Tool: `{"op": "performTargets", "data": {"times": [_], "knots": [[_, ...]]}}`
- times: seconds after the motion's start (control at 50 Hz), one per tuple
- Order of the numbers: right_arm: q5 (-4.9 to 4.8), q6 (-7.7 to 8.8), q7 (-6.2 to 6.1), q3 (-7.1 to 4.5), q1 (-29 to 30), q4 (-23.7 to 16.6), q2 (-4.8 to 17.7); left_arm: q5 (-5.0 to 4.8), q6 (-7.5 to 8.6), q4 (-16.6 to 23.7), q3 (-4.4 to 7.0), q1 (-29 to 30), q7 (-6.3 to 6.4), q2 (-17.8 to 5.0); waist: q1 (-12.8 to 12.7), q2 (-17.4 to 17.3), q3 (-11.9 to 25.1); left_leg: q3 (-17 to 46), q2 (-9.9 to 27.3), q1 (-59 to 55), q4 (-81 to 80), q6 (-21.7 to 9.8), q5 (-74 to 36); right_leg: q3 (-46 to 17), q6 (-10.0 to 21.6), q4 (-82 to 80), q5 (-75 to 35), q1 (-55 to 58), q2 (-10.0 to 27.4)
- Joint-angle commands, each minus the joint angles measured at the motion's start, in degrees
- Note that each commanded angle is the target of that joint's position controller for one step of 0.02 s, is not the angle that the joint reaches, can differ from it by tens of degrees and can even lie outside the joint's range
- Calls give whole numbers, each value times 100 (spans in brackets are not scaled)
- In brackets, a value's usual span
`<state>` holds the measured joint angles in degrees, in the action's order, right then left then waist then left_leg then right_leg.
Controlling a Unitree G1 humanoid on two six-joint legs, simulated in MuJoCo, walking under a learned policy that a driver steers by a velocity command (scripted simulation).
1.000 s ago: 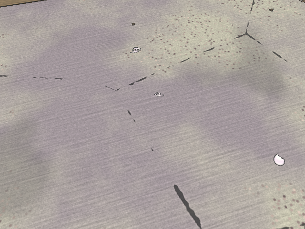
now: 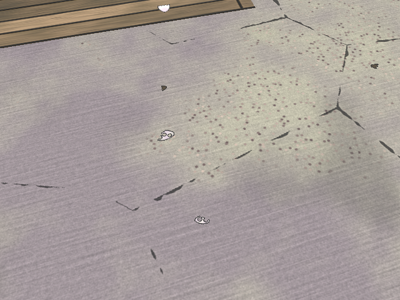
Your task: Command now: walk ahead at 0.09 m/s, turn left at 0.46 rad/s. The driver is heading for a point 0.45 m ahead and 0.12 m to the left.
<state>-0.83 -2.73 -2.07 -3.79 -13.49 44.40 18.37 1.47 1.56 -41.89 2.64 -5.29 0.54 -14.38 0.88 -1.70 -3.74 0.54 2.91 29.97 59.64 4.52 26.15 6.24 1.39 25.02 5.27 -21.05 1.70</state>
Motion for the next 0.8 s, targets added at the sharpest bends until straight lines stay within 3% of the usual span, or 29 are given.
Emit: {"op": "performTargets", "data": {"times": [0.02,0.1,0.16,0.18,0.2,0.22,0.24,0.26,0.28,0.3,0.34,0.42,0.5,0.54,0.58,0.62,0.64,0.66,0.68,0.7,0.72,0.76,0.8], "knots": [[42,-68,32,-82,-558,-294,261,-32,62,307,271,400,84,-932,126,876,1027,-16,235,-815,-595,-99,-675,-778,1262,-1114,-804,298,1586],[43,-120,155,-145,-233,-520,426,-119,-53,122,329,351,110,-1113,52,863,952,-174,205,-1081,-1296,-325,-766,-672,1144,-1070,-124,539,1765],[71,-117,214,-220,-433,-481,454,-255,-152,-24,341,366,100,-1105,226,690,867,-441,-57,-1718,-2498,-649,-1221,-368,703,-484,475,530,1575],[114,-107,190,-287,-582,-448,599,-270,-194,-148,308,154,91,-920,239,322,715,-170,-66,-1989,-3090,-862,-1584,-116,337,129,954,267,1292],[119,-86,83,-430,-635,-558,1206,-115,-228,-155,243,-116,57,-610,27,-1294,534,1603,1138,-2387,-3929,-1377,-3077,560,-298,1818,2063,-712,525],[248,1,90,-466,-459,-762,1606,-45,-224,137,273,378,120,-720,173,-1747,333,3052,1932,-2015,-4395,-2358,-3005,-87,-521,3046,3261,-1708,-256],[319,145,128,-410,-390,-779,1362,-74,-229,169,333,652,151,-890,265,-1100,468,2769,1717,-1897,-4455,-2357,-2627,-731,-420,3767,3060,-1741,-163],[256,250,120,-372,-132,-792,1220,-146,-244,116,366,502,166,-899,65,-894,485,2319,1439,-1916,-4378,-2037,-2436,-899,-332,3898,2517,-1777,-80],[144,284,104,-333,152,-855,1030,-121,-257,-44,399,314,211,-905,-60,-588,571,2034,1199,-2003,-4270,-1732,-2283,-968,-326,3859,2127,-1763,-15],[64,280,75,-282,323,-896,897,-71,-255,-96,425,256,242,-952,-108,-580,623,1883,1103,-2026,-4200,-1613,-2526,-978,-363,3860,1862,-1712,-18],[82,260,19,-221,277,-940,774,-104,-209,-120,422,187,216,-873,-150,-570,868,1725,945,-2112,-4087,-1622,-3143,-979,-444,3915,1566,-1439,-129],[36,203,-56,-277,77,-965,884,-168,-151,-75,335,385,178,-685,12,-574,929,1863,845,-2545,-3955,-1654,-3052,-1066,-584,2684,1376,-1337,-222],[55,122,-34,-331,167,-1049,999,-205,-109,-84,314,383,90,-745,75,-747,855,2242,797,-2179,-3935,-1745,-2683,-1100,-608,1806,1495,-656,-337],[24,101,1,-313,228,-1068,939,-246,-65,-121,322,227,23,-823,73,-761,959,2444,723,-2032,-4072,-1741,-1396,-1036,-526,1386,1489,-293,-346],[-1,100,25,-259,250,-1029,846,-271,3,-144,319,125,-53,-831,40,-836,839,2615,611,-1696,-4161,-1680,-92,-869,-377,842,1421,176,-358],[7,107,18,-169,264,-965,673,-258,106,-293,308,-273,-105,-735,-220,-668,696,2515,297,-1146,-3964,-1412,656,-710,-120,-227,886,1131,-313],[44,143,11,-78,203,-946,405,-186,156,-394,328,-641,-96,-863,-323,-272,792,2197,2,-589,-3346,-1133,912,-1206,97,-482,1127,1881,229],[67,197,28,39,171,-996,-10,-66,182,-505,365,-1156,-63,-1210,-361,828,913,1080,-771,308,-1622,-702,886,-2704,598,-991,2393,2483,1320],[-32,312,8,-83,538,-1312,422,56,249,-582,491,-1232,-139,-1690,-411,1499,191,903,-882,1402,-750,-643,849,-4468,1398,-1605,3549,1898,2085],[-56,388,4,-186,558,-1216,773,-31,322,-467,402,-889,-110,-1337,-309,1119,-234,1175,-566,1653,-221,-623,324,-4275,1430,-1677,3761,1753,2011],[-29,425,40,-225,383,-1072,825,-144,349,-444,326,-697,-58,-1072,-186,1089,-309,1147,-498,1762,-93,-577,-156,-3707,1181,-1654,3379,1870,1693],[49,508,108,-200,431,-1005,648,-226,342,-480,267,-782,0,-943,-230,975,-225,892,-262,1858,-155,-471,-810,-2993,931,-1670,2535,2114,1403],[58,596,179,-121,681,-1049,361,-192,359,-560,238,-1054,18,-923,-359,899,-112,420,-95,1647,-344,-373,-1382,-2412,895,-1770,1678,2048,1197]]}}
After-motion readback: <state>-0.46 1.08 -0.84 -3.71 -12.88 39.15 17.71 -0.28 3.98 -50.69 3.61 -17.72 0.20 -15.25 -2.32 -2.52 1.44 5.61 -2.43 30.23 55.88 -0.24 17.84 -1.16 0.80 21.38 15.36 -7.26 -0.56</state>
